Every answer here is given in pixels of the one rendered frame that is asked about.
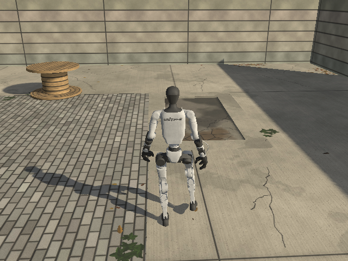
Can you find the right robot hand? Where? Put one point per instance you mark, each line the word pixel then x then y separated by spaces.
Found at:
pixel 204 161

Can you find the robot right upper arm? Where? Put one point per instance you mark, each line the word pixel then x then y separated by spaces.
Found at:
pixel 192 123

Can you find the humanoid robot torso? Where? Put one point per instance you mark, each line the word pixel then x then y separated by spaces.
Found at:
pixel 173 131

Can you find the left robot hand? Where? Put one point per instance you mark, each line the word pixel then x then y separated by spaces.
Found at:
pixel 144 154

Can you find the robot right thigh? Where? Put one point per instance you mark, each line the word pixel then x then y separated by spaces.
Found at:
pixel 187 160

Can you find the left robot forearm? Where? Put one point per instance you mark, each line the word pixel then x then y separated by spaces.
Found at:
pixel 147 144

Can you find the right robot forearm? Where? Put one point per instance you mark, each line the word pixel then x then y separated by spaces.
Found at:
pixel 199 146

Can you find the robot left upper arm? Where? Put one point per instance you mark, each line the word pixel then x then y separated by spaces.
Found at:
pixel 153 124

